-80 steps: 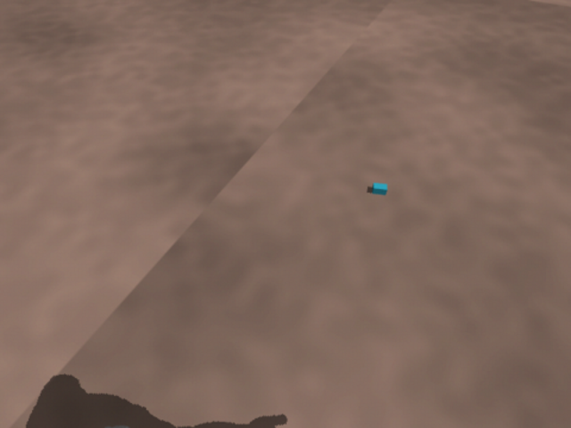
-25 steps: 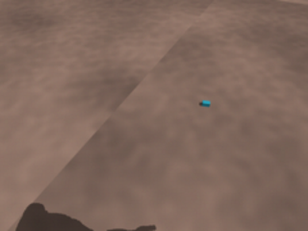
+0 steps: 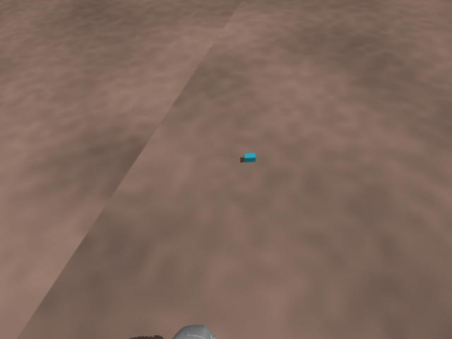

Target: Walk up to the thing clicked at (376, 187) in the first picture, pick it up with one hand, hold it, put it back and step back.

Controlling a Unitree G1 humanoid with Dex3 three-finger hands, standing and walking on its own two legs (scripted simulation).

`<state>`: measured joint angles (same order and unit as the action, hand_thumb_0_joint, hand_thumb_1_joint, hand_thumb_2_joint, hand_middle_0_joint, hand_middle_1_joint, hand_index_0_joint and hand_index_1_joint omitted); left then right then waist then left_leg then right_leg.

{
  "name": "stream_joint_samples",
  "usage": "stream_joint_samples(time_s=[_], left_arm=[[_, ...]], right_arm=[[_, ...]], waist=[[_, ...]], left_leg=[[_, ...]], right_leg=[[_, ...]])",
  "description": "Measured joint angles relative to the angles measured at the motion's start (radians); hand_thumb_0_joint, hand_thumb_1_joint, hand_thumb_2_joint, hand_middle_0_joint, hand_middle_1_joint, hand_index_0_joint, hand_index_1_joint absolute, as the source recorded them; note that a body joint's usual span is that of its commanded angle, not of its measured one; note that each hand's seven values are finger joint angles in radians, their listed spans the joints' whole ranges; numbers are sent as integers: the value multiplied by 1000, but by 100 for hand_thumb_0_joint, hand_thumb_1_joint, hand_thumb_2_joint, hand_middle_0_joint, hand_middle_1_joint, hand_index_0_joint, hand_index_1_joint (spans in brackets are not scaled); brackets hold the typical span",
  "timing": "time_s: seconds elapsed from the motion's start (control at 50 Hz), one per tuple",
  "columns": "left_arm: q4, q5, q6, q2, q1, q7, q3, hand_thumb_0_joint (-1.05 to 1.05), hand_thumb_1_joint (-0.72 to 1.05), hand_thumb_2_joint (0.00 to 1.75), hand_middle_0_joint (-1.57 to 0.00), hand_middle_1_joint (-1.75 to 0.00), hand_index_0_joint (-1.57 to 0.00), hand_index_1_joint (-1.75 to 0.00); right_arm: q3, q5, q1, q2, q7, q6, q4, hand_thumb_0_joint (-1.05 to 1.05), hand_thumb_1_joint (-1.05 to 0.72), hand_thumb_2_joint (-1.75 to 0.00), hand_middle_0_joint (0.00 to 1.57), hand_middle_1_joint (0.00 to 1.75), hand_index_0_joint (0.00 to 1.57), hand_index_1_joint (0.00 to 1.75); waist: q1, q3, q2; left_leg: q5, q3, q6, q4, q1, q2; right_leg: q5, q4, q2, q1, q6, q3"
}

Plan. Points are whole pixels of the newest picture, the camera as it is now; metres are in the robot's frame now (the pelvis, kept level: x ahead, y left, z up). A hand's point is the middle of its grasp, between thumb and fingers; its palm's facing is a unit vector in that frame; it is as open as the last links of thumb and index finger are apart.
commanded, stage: walk up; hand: left
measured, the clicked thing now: (249, 157) +1.20 +0.02 -0.74
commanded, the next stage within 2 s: none
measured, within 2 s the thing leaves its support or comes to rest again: neither
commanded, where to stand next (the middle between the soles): +0.78 -0.12 m, yaw -13 degrees
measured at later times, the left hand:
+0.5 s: hand (151, 226) +0.37 +0.24 -0.12, palm faces -0.26 -0.90 -0.36, open 7.3 cm
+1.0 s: hand (176, 189) +0.50 +0.21 -0.13, palm faces -0.21 -0.91 -0.37, open 7.3 cm
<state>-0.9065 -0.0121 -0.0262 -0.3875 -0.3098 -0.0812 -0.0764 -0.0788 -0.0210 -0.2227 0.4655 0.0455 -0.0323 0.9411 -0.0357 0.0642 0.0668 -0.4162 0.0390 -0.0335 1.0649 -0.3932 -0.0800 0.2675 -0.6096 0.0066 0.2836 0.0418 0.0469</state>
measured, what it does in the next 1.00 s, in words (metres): walks ahead: left foot, then right foot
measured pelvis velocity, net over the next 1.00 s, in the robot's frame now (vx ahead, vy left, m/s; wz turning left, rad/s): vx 0.41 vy -0.06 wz -0.22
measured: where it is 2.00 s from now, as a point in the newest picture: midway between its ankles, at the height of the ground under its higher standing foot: (272, 228)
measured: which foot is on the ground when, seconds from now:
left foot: up 0.00-0.20, down 0.22-0.62, up 0.64-1.00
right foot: down 0.00-0.24, up 0.26-0.58, down 0.60-1.00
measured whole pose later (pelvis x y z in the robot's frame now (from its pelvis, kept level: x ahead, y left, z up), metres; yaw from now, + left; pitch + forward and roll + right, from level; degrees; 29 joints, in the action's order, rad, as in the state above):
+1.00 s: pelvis +0.41 -0.06 +0.00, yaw -13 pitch -2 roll -2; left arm -0.85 -0.01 -0.07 -0.42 -0.37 -0.05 -0.04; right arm -0.07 -0.03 -0.28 0.43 0.08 -0.05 0.86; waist -0.04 0.05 0.02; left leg -0.24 0.05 -0.02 0.63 -0.45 -0.09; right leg 0.37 -0.57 0.01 0.17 0.02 0.03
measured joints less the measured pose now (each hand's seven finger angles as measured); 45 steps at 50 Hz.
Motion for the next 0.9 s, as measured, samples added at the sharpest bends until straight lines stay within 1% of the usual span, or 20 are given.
stream_joint_samples(time_s=[0.1, 0.16, 0.2, 0.22, 0.24, 0.26, 0.28, 0.32, 0.36, 0.44, 0.5, 0.56, 0.6, 0.62, 0.64, 0.68, 0.72, 0.78, 0.86, 0.9], left_arm=[[16, 0, -4, 6, -48, 3, 17, 0, 90, 90, -21, -30, -21, -30], [29, -4, -8, -2, -60, 3, 20, 0, 90, 90, -21, -30, -21, -30], [36, -7, -8, -10, -62, 4, 23, 0, 90, 90, -21, -30, -21, -30], [41, -9, -8, -15, -64, 6, 24, 0, 90, 90, -21, -30, -21, -30], [44, -9, -8, -20, -62, 10, 23, 0, 90, 90, -21, -30, -21, -30], [39, -7, -6, -22, -54, 17, 21, 0, 90, 90, -21, -30, -21, -30], [31, -8, -3, -24, -43, 24, 24, 0, 90, 90, -21, -30, -21, -30], [23, -5, -4, -37, -19, 29, 31, 0, 91, 90, -21, -30, -21, -30], [25, 2, -11, -50, 5, 26, 29, 1, 91, 90, -21, -30, -21, -30], [47, 10, -15, -62, 56, 11, 21, 0, 91, 90, -21, -30, -21, -30], [62, 10, -11, -62, 94, -3, 18, 0, 91, 90, -21, -30, -20, -30], [66, 9, -11, -59, 120, -12, 15, 0, 91, 90, -21, -30, -20, -30], [68, 8, -17, -61, 126, -12, 15, 0, 91, 90, -21, -30, -20, -30], [69, 7, -26, -57, 132, -7, 11, 0, 91, 90, -21, -30, -20, -30], [73, 6, -34, -51, 138, 1, 8, 0, 91, 90, -21, -30, -20, -30], [85, 15, -45, -38, 134, 13, 13, 0, 91, 90, -21, -30, -21, -30], [89, 25, -47, -20, 117, 22, 26, 0, 91, 90, -21, -30, -21, -30], [87, 27, -51, -2, 77, 30, 38, 0, 91, 90, -21, -30, -21, -30], [78, 15, -53, -1, 20, 32, 43, 0, 90, 90, -21, -30, -21, -30], [73, 10, -54, -6, -6, 31, 41, 0, 90, 90, -21, -30, -21, -30]], right_arm=[[12, -10, -23, -43, 28, -11, -46, 1, -90, -90, 20, 29, 20, 30], [11, -14, -43, -52, 33, -17, -54, 0, -90, -90, 20, 30, 20, 30], [5, -15, -62, -50, 31, -28, -61, 0, -90, -90, 20, 30, 21, 30], [2, -17, -73, -45, 28, -37, -67, 0, -90, -90, 20, 30, 21, 30], [-2, -22, -77, -44, 21, -48, -71, 0, -90, -90, 20, 30, 21, 30], [-5, -26, -77, -45, 14, -56, -77, 0, -90, -90, 20, 30, 21, 30], [-5, -20, -78, -47, 10, -61, -81, 0, -90, -90, 20, 30, 21, 30], [1, -7, -88, -58, 5, -64, -86, 0, -90, -90, 20, 30, 21, 30], [11, -1, -107, -65, 2, -67, -88, 0, -90, -90, 20, 30, 21, 30], [22, -5, -147, -58, 0, -66, -88, 0, -90, -90, 20, 30, 21, 30], [22, -5, -167, -40, 2, -60, -87, 0, -90, -90, 20, 30, 21, 30], [18, -2, -178, -23, 3, -46, -85, 0, -90, -90, 20, 30, 21, 30], [16, 0, -189, -15, 1, -34, -85, 1, -90, -90, 20, 30, 21, 30], [16, 1, -189, -11, -2, -28, -82, 1, -90, -90, 20, 30, 21, 30], [17, 3, -180, -13, -7, -19, -77, 1, -90, -90, 20, 30, 21, 30], [26, 7, -154, -22, -12, -1, -65, 1, -90, -90, 20, 30, 20, 30], [32, 13, -128, -26, -13, 5, -63, 1, -90, -90, 20, 30, 20, 30], [36, 11, -98, -33, -3, -3, -79, 1, -90, -90, 20, 29, 20, 30], [29, 1, -73, -38, 18, -8, -98, 0, -90, -90, 20, 30, 20, 30], [23, -5, -66, -39, 26, -8, -97, 0, -90, -90, 20, 30, 20, 30]], waist=[[-5, -12, -33], [-4, -19, -55], [5, -27, -68], [11, -33, -74], [19, -32, -93], [28, -28, -108], [40, -26, -115], [60, -21, -130], [72, -16, -142], [87, -2, -132], [96, 12, -107], [107, 15, -80], [110, 7, -66], [107, 11, -47], [102, 21, -32], [83, 28, -29], [66, 28, -19], [48, 18, -7], [27, 5, -7], [16, 1, -12]], left_leg=[[65, 7, 17, -211, -76, 0], [120, 4, 18, -331, -65, -2], [157, 12, 15, -414, -25, 4], [170, 17, 11, -455, 3, 12], [207, 34, 12, -449, 11, 24], [190, 52, 14, -422, 14, 29], [166, 63, 12, -408, 24, 29], [143, 81, 9, -431, 70, 28], [142, 97, 14, -484, 127, 28], [135, 118, 24, -571, 224, 19], [106, 131, 38, -595, 278, 7], [49, 140, 61, -573, 317, -10], [-15, 141, 68, -513, 328, -27], [-52, 130, 56, -436, 313, -51], [-70, 93, 36, -319, 278, -60], [-75, 21, 15, -82, 185, -23], [-32, -11, 1, 45, 97, 1], [32, -22, -2, 27, -11, -5], [87, -19, 16, -140, -93, -28], [116, -16, 21, -236, -105, -33]], right_leg=[[5, 92, 29, -81, 9, -31], [41, 93, 37, -113, 0, -47], [90, 56, 34, -121, -9, -57], [128, 12, 29, -113, -12, -64], [162, -67, 17, -87, -2, -79], [182, -176, 17, -46, 4, -103], [195, -287, 27, 0, 7, -118], [167, -433, 32, 81, 6, -119], [122, -463, 11, 145, -3, -105], [73, -334, -39, 222, -27, -83], [2, -182, -70, 234, -25, -62], [-65, -50, -74, 198, -15, -38], [-93, 22, -59, 142, -3, -18], [-120, 15, -40, 128, -6, -9], [-94, -26, -26, 127, -9, -1], [-43, -64, -16, 112, -5, -7], [-31, -36, -8, 69, -1, -13], [-32, 29, 5, 9, 3, -19], [-9, 72, 16, -44, 7, -23], [13, 76, 17, -66, 4, -22]])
